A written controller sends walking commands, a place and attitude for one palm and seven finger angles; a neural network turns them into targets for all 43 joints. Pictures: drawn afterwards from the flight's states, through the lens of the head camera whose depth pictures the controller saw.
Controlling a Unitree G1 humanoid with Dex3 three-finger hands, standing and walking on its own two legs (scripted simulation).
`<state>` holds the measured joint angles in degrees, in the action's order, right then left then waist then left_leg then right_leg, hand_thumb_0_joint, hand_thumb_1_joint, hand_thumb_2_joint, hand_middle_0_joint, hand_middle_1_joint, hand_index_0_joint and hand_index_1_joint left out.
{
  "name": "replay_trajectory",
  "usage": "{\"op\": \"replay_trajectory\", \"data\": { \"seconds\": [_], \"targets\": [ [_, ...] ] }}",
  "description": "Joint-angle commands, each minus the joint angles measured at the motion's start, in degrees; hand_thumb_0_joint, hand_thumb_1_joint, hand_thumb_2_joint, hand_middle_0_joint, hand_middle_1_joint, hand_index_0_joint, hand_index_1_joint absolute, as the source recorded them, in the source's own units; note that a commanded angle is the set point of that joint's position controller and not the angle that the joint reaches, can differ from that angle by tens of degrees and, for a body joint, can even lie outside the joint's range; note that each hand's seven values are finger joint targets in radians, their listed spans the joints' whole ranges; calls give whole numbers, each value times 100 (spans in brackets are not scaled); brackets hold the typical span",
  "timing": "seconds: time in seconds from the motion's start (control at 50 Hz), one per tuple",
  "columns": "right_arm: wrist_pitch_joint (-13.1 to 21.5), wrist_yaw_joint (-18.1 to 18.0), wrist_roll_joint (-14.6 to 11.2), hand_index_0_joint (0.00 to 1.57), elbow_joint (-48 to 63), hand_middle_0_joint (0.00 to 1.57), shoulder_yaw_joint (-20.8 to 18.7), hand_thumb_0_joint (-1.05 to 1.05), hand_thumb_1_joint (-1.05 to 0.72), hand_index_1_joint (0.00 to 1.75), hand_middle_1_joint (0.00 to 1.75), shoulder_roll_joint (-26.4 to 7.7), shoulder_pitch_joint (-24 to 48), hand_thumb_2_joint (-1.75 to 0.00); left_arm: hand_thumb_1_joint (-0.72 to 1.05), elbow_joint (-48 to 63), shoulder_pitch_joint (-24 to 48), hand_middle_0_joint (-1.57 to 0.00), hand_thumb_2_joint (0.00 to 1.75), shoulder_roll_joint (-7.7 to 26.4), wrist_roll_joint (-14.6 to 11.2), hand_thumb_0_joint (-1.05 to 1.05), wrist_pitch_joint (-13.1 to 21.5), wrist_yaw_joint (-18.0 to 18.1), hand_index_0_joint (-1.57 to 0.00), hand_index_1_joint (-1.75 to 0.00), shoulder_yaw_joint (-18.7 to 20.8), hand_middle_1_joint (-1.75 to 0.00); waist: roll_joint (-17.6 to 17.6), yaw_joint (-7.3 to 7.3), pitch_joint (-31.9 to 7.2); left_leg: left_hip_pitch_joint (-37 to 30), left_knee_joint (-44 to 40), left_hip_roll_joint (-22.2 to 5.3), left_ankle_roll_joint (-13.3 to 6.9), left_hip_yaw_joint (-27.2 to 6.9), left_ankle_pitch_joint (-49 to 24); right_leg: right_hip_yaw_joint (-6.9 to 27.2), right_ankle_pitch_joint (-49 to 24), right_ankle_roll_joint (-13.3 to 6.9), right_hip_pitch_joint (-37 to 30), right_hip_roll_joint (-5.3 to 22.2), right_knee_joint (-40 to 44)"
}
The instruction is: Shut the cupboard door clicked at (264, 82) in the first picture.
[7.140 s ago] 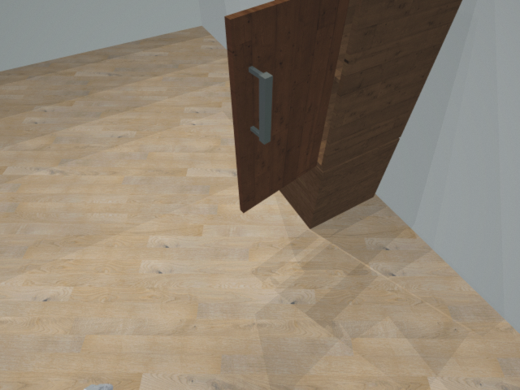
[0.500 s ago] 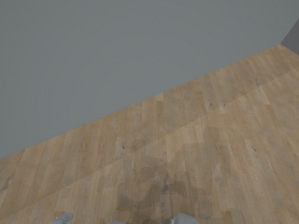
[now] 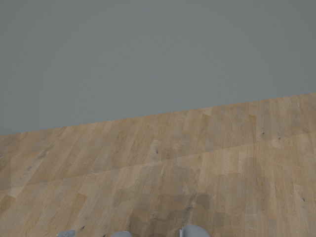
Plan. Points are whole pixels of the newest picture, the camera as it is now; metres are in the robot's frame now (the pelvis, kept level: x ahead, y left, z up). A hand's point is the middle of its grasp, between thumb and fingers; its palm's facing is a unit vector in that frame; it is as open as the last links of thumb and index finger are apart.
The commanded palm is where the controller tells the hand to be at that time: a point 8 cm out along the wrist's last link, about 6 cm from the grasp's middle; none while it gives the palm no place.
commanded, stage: walk to a spot facing it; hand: left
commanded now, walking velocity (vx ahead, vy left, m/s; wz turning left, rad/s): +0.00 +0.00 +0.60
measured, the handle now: out of the picture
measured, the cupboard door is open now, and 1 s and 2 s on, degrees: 100 100 100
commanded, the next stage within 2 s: none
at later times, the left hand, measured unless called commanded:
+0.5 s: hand out of the picture +0.00 +0.19 -0.18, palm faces +0.33 -0.93 -0.19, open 7.4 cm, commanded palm none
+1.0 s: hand out of the picture -0.01 +0.19 -0.14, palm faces +0.59 -0.77 -0.26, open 7.4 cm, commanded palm none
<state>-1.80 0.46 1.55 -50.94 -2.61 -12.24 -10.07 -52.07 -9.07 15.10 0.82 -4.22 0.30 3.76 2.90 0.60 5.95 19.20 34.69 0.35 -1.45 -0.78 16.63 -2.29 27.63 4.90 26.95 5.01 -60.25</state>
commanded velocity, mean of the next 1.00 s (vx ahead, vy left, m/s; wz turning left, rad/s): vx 0.04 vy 0.00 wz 0.60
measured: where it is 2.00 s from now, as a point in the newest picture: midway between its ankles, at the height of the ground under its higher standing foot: (107, 220)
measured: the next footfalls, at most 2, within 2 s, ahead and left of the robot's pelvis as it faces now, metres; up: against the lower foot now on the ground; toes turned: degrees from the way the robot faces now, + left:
right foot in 0.20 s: +0.06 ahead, -0.16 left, +0.00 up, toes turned +5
left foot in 0.48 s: +0.01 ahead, +0.10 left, +0.00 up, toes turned +23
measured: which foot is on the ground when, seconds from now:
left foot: down 0.00-0.18, up 0.20-0.46, down 0.48-0.88, up 0.90-1.00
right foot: up 0.00-0.18, down 0.20-0.48, up 0.50-0.86, down 0.88-1.00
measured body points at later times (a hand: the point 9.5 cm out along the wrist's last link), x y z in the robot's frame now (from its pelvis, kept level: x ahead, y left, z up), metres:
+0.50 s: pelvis +0.00 -0.01 -0.01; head +0.05 +0.03 +0.44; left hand -0.01 +0.24 -0.16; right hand +0.19 -0.24 -0.13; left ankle -0.02 +0.09 -0.74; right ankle +0.01 -0.17 -0.73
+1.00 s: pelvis +0.03 -0.04 +0.01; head +0.07 -0.02 +0.45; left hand -0.04 +0.23 -0.12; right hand +0.24 -0.22 -0.14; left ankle -0.05 +0.05 -0.66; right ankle +0.09 -0.16 -0.73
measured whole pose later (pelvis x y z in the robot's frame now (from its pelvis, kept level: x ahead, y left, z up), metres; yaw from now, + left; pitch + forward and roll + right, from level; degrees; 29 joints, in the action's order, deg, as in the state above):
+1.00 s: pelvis +0.03 -0.04 +0.01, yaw +38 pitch +0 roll +0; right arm -5.1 2.1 1.6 -53.8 -5.1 -15.0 -10.9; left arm -50.1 -9.7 12.0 1.0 -0.8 0.7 2.4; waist -1.8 1.6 4.3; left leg 28.6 62.1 0.6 2.3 -1.5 24.1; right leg -5.5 17.6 1.7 11.3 4.0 -28.6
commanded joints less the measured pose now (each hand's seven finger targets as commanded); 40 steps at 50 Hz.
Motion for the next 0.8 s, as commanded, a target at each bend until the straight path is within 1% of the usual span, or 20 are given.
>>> {"op": "replay_trajectory", "data": {
  "seconds": [0.0, 0.06, 0.12, 0.14, 0.16, 0.18, 0.22, 0.28, 0.36, 0.4, 0.42, 0.44, 0.46, 0.48, 0.5, 0.52, 0.54, 0.6, 0.72, 0.78],
  "targets": [
    [112, -177, 4, 20, 187, 20, -365, 0, -90, 30, 30, -1316, -386, -90, 90, 655, 320, -20, 90, 345, -51, 0, 263, 19, -20, -30, 61, -30, -1178, 198, -1164, -1397, -1065, -1355, -753, -1536, -3255, 188, -42, -2, 112, -125, 624],
    [45, -155, 20, 20, 202, 20, -390, 0, -90, 30, 30, -1323, -231, -90, 90, 628, 258, -20, 90, 335, -67, 0, 256, 39, -20, -30, 59, -30, -1179, 131, -987, -877, -1165, -1281, -721, -1782, -2721, 103, -115, -68, -550, -317, 1470],
    [-31, -121, -34, 20, 320, 20, -400, 0, -90, 30, 30, -1275, 197, -90, 90, 452, -369, -20, 90, 452, -75, 0, 292, 70, -20, -30, 130, -30, -1097, -212, -868, 137, -952, -921, -406, -1777, -1501, 28, -1073, -149, -1917, -421, 3078],
    [-46, -86, -83, 20, 399, 20, -383, 0, -90, 30, 30, -1063, 303, -90, 90, 422, -613, -20, 90, 756, -25, 0, 339, 111, -20, -30, 196, -30, -424, -361, -814, 858, -431, -535, -124, -1511, -577, 603, -985, -278, -2578, 120, 3989],
    [-48, -48, -114, 20, 506, 20, -339, 0, -90, 30, 30, -655, 246, -90, 90, 430, -672, -20, 90, 1235, 64, 0, 379, 161, -20, -30, 312, -30, 1241, -409, -769, 1756, 832, 260, 334, -444, 1071, 2124, -623, -851, -2917, 1634, 4690],
    [-63, -12, -66, 20, 548, 20, -366, 0, -90, 30, 30, -843, 372, -90, 90, 512, -543, -20, 90, 1319, 51, 0, 370, 169, -20, -30, 272, -30, 1425, -413, -616, 1533, 2315, 168, 367, -204, 1818, 2442, -828, -1343, -1985, 2352, 4873],
    [-148, 72, -21, 20, 368, 20, -401, 0, -90, 30, 30, -769, 137, -90, 90, 682, 117, -20, 90, 827, 43, 0, 392, 157, -20, -30, 156, -30, 906, -3, -367, 1325, 3294, -65, 382, -217, 1139, 1426, -986, -1261, -1317, 1654, 4673],
    [-167, 126, -56, 20, 335, 20, -319, 0, -90, 30, 30, -605, 269, -90, 90, 662, 89, -20, 90, 678, 35, 0, 417, 147, -20, -30, 101, -30, 1241, -15, -401, 1175, 2638, -210, 548, 171, 1041, 287, -3052, -1089, -1740, 1285, 4181],
    [-84, 150, -107, 20, 451, 20, -215, 0, -90, 30, 30, -424, 644, -90, 90, 469, -485, -20, 90, 987, 76, 0, 439, 137, -20, -30, 214, -30, 822, -306, -677, 648, 967, -101, 533, 599, 1062, 124, -4223, -1098, -2357, 1524, 3553],
    [-35, 131, -99, 20, 399, 20, -199, 0, -90, 30, 30, -473, 378, -90, 90, 411, -535, -20, 90, 1052, 48, 0, 430, 100, -20, -30, 228, -30, 765, -198, -922, 79, 90, 42, 473, 750, 491, -81, -4336, -883, -2330, 1452, 3079],
    [-2, 125, -93, 20, 324, 20, -219, 0, -90, 30, 30, -593, 123, -90, 90, 430, -447, -20, 90, 1045, 10, 0, 420, 80, -20, -30, 236, -30, 616, -22, -1012, -502, -558, 28, 400, 665, -133, -266, -4112, -655, -2003, 1369, 2664],
    [47, 112, -79, 20, 262, 20, -308, 0, -90, 30, 30, -912, -224, -90, 90, 492, -368, -20, 90, 918, -29, 0, 409, 43, -20, -30, 205, -30, -186, 185, -1272, -1492, -964, -417, 178, 61, -1272, -550, -3419, -317, -1205, 1158, 1770],
    [94, 48, -32, 20, 242, 20, -474, 0, -90, 30, 30, -1570, -740, -90, 90, 754, -255, -20, 90, 507, -76, 0, 374, 10, -20, -30, 120, -30, -1906, 464, -1459, -2377, -1138, -2083, -704, -2184, -3476, -787, 142, 179, 477, 296, 360],
    [38, -38, -39, 20, 85, 20, -516, 0, -90, 30, 30, -1811, -1072, -90, 90, 894, 246, -20, 90, 501, -32, 0, 301, 58, -20, -30, 63, -30, -1723, 600, -1440, -2193, -1140, -2463, -1257, -2486, -4356, -86, 1153, 97, 770, 145, -452],
    [37, -61, -3, 20, 124, 20, -481, 0, -90, 30, 30, -1811, -928, -90, 90, 968, 259, -20, 90, 536, -27, 0, 277, 71, -20, -30, 82, -30, -1275, 491, -1260, -1728, -1194, -2458, -1326, -2240, -3242, 187, 885, 22, 700, 268, -705],
    [77, -114, 3, 20, 196, 20, -443, 0, -90, 30, 30, -1545, -693, -90, 90, 851, 446, -20, 90, 494, 1, 0, 256, 79, -20, -30, 96, -30, -1258, 455, -1109, -1447, -1305, -1996, -1141, -2222, -2938, 199, 504, 13, 786, 230, -740],
    [92, -156, 0, 20, 259, 20, -381, 0, -90, 30, 30, -1419, -371, -90, 90, 741, 381, -20, 90, 502, 6, 0, 245, 71, -20, -30, 99, -30, -1460, 274, -934, -1241, -1259, -1766, -960, -1923, -2849, 305, 178, 43, 721, 260, -729],
    [112, -189, -13, 20, 239, 20, -323, 0, -90, 30, 30, -1292, -220, -90, 90, 599, 212, -20, 90, 433, -13, 0, 217, 23, -20, -30, 87, -30, -1168, 144, -938, -1241, -1211, -1382, -751, -1491, -3091, 249, -165, 33, 367, 59, -140],
    [37, -146, 15, 20, 209, 20, -381, 0, -90, 30, 30, -1357, -147, -90, 90, 634, 260, -20, 90, 390, -36, 0, 225, 26, -20, -30, 77, -30, -1165, 127, -947, -890, -1314, -1212, -730, -1864, -2140, 155, -173, -61, -418, -282, 1296],
    [-15, -120, -8, 20, 267, 20, -409, 0, -90, 30, 30, -1343, 97, -90, 90, 554, -86, -20, 90, 446, -53, 0, 262, 51, -20, -30, 98, -30, -1245, -59, -879, -340, -1141, -1008, -577, -1969, -1884, 68, -620, -122, -1314, -460, 2365]
  ]
}}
